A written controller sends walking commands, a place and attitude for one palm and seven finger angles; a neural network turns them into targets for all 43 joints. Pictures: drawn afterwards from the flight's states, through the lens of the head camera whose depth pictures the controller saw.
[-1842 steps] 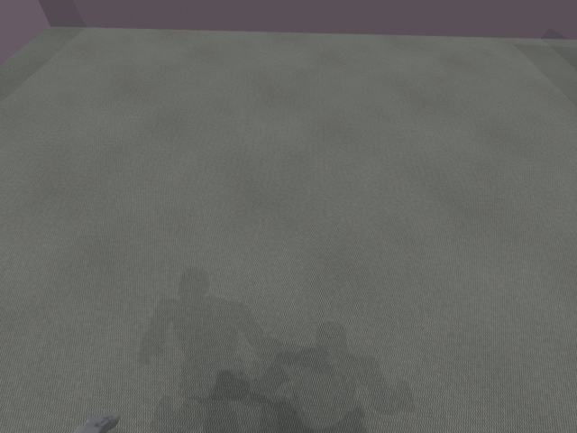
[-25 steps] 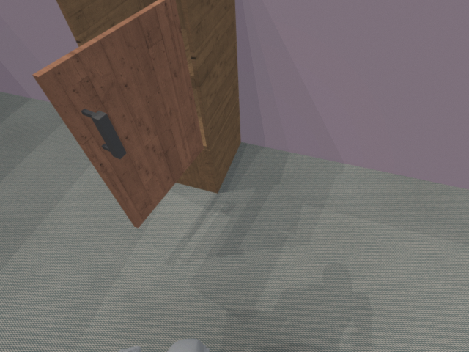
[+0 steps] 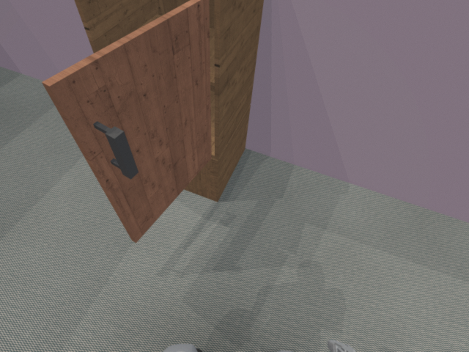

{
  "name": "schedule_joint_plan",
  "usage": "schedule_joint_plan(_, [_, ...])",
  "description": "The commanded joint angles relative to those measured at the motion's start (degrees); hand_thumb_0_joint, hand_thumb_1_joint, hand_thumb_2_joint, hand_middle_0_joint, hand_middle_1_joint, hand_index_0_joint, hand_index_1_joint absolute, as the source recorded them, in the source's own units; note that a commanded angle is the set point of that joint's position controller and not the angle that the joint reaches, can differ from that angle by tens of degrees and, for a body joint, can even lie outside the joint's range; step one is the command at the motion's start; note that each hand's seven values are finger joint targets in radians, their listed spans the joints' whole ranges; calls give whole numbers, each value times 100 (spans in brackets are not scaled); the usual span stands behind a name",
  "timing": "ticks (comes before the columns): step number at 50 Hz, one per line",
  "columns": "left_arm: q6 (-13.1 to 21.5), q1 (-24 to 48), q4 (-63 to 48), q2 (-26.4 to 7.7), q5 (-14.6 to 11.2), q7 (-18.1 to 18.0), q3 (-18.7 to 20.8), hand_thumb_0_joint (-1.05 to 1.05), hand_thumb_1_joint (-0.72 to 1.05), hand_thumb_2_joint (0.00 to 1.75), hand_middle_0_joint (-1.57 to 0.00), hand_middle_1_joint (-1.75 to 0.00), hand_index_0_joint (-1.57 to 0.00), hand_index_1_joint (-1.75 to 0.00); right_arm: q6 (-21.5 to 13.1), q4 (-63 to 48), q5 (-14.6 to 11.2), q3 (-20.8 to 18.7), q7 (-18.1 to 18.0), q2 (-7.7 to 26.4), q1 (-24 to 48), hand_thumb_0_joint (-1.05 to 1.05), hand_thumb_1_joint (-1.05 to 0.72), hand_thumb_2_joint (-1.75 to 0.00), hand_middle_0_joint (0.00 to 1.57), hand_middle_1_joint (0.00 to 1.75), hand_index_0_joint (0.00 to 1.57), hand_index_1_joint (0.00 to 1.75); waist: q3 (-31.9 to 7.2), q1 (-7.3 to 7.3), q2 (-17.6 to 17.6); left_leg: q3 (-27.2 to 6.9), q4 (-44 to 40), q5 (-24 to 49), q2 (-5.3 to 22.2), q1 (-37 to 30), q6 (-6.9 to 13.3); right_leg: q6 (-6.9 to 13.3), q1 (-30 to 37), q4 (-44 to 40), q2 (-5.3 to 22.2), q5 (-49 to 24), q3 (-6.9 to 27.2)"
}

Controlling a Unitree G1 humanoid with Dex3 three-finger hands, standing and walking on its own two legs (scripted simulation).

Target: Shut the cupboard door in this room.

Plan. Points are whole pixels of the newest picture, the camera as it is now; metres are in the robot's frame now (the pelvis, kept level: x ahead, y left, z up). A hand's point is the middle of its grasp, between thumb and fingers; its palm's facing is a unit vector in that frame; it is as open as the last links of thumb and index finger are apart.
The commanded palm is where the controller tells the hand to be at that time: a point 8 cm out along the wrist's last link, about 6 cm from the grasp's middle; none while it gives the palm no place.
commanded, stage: come to a stop and stand still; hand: left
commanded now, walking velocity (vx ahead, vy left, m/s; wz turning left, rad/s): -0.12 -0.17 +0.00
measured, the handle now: (115, 150) +0.46 +0.30 +0.02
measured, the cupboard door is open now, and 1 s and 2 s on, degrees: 80 80 80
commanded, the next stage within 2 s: none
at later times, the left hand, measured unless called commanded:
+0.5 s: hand out of the picture -0.01 +0.13 -0.15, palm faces +0.04 -0.97 -0.25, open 7.3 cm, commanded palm none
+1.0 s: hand out of the picture -0.02 +0.21 -0.18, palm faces +0.01 -0.97 -0.23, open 7.3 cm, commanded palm none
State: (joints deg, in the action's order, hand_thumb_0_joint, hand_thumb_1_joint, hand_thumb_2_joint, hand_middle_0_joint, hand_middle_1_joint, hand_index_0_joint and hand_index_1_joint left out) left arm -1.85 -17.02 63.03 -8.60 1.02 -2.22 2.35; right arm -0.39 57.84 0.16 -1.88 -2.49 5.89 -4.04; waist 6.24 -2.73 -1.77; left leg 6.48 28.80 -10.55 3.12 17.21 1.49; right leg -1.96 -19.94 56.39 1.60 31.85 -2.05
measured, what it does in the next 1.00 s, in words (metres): steps on the spot: right foot, then left foot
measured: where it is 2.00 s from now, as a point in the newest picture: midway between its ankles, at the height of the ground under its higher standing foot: outside the picture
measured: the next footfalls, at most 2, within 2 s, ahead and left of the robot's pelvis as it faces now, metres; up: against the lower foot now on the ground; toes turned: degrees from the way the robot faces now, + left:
right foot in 0.26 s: -0.01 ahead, -0.18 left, +0.00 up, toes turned -4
left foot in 0.66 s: -0.04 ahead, +0.08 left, +0.00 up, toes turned +4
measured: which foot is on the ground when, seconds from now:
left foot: down 0.00-0.26, up 0.28-0.64, down 0.66-1.00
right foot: up 0.00-0.24, down 0.26-1.00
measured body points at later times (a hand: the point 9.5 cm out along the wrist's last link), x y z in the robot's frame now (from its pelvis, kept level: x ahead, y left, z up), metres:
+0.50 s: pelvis -0.04 -0.06 +0.01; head -0.03 -0.09 +0.46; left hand -0.01 +0.18 -0.13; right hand -0.05 -0.31 -0.16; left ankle -0.05 +0.08 -0.69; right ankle -0.05 -0.17 -0.74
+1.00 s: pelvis -0.03 +0.03 -0.01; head -0.04 +0.03 +0.44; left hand -0.02 +0.26 -0.16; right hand +0.01 -0.21 -0.15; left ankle -0.08 +0.08 -0.74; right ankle -0.05 -0.17 -0.73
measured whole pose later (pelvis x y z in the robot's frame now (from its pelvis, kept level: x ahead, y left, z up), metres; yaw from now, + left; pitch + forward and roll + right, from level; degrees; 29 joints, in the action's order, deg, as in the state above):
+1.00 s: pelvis -0.03 +0.03 -0.01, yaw -1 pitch -2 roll +0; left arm -0.8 -16.9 60.4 -10.4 1.2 -2.1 -0.2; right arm -0.6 57.1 0.8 0.6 -1.4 11.2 -14.8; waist 0.2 -0.9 0.6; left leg 7.1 30.7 -21.2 -2.6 8.4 5.0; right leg -1.6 -12.0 30.7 7.6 17.3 0.0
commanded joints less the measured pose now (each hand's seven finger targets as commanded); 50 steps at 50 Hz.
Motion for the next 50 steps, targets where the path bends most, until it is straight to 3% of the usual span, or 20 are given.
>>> schedule_joint_plan(1, [-81, -437, -381, -544, -5, 29, 238, 0, 90, 90, -20, -30, -20, -30, 76, -89, 86, -362, -109, 1276, -691, 0, -90, -90, 20, 30, 20, 30, -1127, 269, 847, -1073, -677, 3773, 1753, -1057, 931, -110, -735, 1158, 66, -410, 359])
schedule_joint_plan(3, [-118, -329, -507, -528, 3, 73, 254, 0, 90, 90, -20, -30, -20, -30, 66, -168, 94, -383, -74, 1282, -595, 0, -90, -90, 20, 30, 20, 30, -1151, 266, 754, -1060, -812, 2839, 1712, -807, 894, -126, -650, 966, 96, -552, 316])
schedule_joint_plan(8, [-43, -90, -666, -410, 13, 156, 166, 0, 90, 90, -20, -30, -20, -30, 108, -176, 175, -435, 64, 1366, -465, 0, -90, -90, 20, 30, 20, 30, -1047, 333, 1477, -1263, -1126, 157, 1464, -352, 680, -32, 149, -1224, 172, -417, -96])
schedule_joint_plan(10, [51, -539, -439, -398, -8, 144, 130, 0, 90, 90, -20, -30, -20, -30, 145, -151, 159, -409, 121, 1314, -384, 0, -90, -90, 20, 30, 20, 30, -1049, 102, 1263, -1138, -984, -1102, 1169, 291, 370, 20, 1189, -2498, 74, -1105, -293])
schedule_joint_plan(11, [93, -842, -304, -557, 31, 129, 136, 0, 90, 90, -20, -30, -20, -30, 177, -136, 125, -376, 152, 1131, -434, 0, -90, -90, 20, 30, 20, 30, -962, -28, 674, -843, -629, -1809, 738, 865, 88, 19, 1750, -3185, 151, -1411, -247])
schedule_joint_plan(12, [170, -778, -352, -950, 105, 102, 135, 0, 90, 90, -20, -30, -20, -30, 235, -177, 40, -275, 176, 696, -536, 0, -90, -90, 20, 30, 20, 30, -705, -5, -803, -392, 574, -2061, 83, 1233, -299, 296, 1322, -4344, 1154, 23, 1183])
schedule_joint_plan(13, [145, -218, -593, -1308, 94, 84, 133, 0, 90, 90, -20, -30, -20, -30, 261, -385, 57, -215, 225, 556, -283, 0, -90, -90, 20, 30, 20, 30, -107, 3, -1549, -424, 1239, -2029, -82, 1280, -368, 661, 207, -5116, 1969, 1186, 2247])
schedule_joint_plan(14, [124, 216, -803, -1423, 87, 64, 130, 0, 90, 90, -20, -30, -20, -30, 291, -421, 94, -271, 269, 841, -219, 0, -90, -90, 20, 30, 20, 30, 158, 83, -1074, -684, 1642, -1784, 32, 881, -296, 822, -646, -5356, 2116, 1595, 2258])
schedule_joint_plan(16, [204, 581, -846, -1362, 53, 37, 193, 0, 90, 90, -20, -30, -20, -30, 318, -171, 140, -287, 280, 928, -526, 0, -90, -90, 20, 30, 20, 30, 367, 209, -1086, -801, 2137, -1127, -9, 927, -254, 712, -650, -5211, 1773, 881, 2093])
schedule_joint_plan(18, [227, 640, -817, -1183, 26, 46, 153, 0, 90, 90, -20, -30, -20, -30, 267, 77, 144, -299, 312, 927, -1095, 0, -90, -90, 20, 30, 20, 30, 231, 361, -840, -618, 2299, -759, -43, 877, -309, 631, -145, -4854, 1519, -230, 1340])
schedule_joint_plan(20, [265, 363, -795, -1118, 28, 59, 164, 0, 90, 90, -20, -30, -20, -30, 211, 105, 137, -270, 321, 904, -1265, 0, -90, -90, 20, 30, 20, 30, 64, 263, -749, -523, 2289, -660, -93, 937, -372, 622, 367, -4595, 1443, -907, 1044])
schedule_joint_plan(26, [286, -355, -459, -1120, 62, 21, 227, 0, 90, 90, -20, -30, -20, -30, 104, -106, 86, -165, 242, 760, -933, 0, -90, -90, 20, 30, 20, 30, -315, -131, -803, -430, 978, -1370, -103, 781, -410, 1050, 1470, -4001, 1745, -2908, 1200])
schedule_joint_plan(29, [275, -135, -385, -1075, 8, 3, 203, 0, 90, 90, -20, -30, -20, -30, 29, 110, 44, -107, 178, 642, -1429, 0, -90, -90, 20, 30, 20, 30, -679, 120, -906, -288, -447, -475, -235, -425, -391, 796, 1233, -3439, 1405, -3617, 824])
schedule_joint_plan(30, [400, -475, -290, -1034, 53, -264, 65, 0, 90, 90, -20, -30, -20, -30, -69, -209, 79, -46, 183, 947, -1297, 0, -90, -90, 20, 30, 20, 30, -798, 230, -321, -257, 286, -415, -166, -462, -355, 608, 1310, -2715, 1148, -5830, 917])
schedule_joint_plan(31, [445, -163, -586, -1227, 9, -196, 58, 0, 90, 90, -20, -30, -20, -30, -31, -276, 55, -25, 201, 800, -1666, 0, -90, -90, 20, 30, 20, 30, -1208, 412, -341, -357, 155, -832, -143, -397, -177, 576, 1323, -2755, 1163, -4463, 654])
schedule_joint_plan(33, [387, 44, -640, -993, 2, -120, 61, 0, 90, 90, -20, -30, -20, -30, -30, -297, 100, 22, 228, 940, -1779, 0, -90, -90, 20, 30, 20, 30, -1197, 432, 597, -574, -226, -65, 194, -460, -116, 508, 1008, -2613, 832, -2715, 289])
schedule_joint_plan(36, [329, -151, -502, -660, -6, -94, -95, 0, 90, 90, -20, -30, -20, -30, -105, -256, 100, 56, 145, 1117, -1659, 0, -90, -90, 20, 30, 20, 30, -999, 304, 1381, -964, -167, 2784, 571, -677, 125, 352, 945, -2245, 379, -2438, -188])
schedule_joint_plan(38, [274, -175, -470, -613, 5, -72, -128, 0, 90, 90, -20, -30, -20, -30, -89, -280, 74, 78, 101, 1192, -1581, 0, -90, -90, 20, 30, 20, 30, -606, 282, 1178, -988, -256, 2983, 637, -546, 203, 304, 823, -2325, 227, -1796, -239])
schedule_joint_plan(42, [197, -202, -428, -592, -9, -29, -190, 0, 90, 90, -20, -30, -20, -30, -66, -312, 66, 108, 84, 1157, -1433, 0, -90, -90, 20, 30, 20, 30, 12, 258, 242, -954, -677, 899, 415, -138, 154, 292, 729, -2697, 319, -1849, -22])
schedule_joint_plan(50, [144, -247, -483, -650, -2, 7, -194, 0, 90, 90, -20, -30, -20, -30, -123, -212, 93, 138, 55, 1218, -1422, 0, -90, -90, 20, 30, 20, 30, -77, 213, 517, -983, -1029, 1072, 428, -473, 126, 220, 663, -2665, 343, -1897, 11])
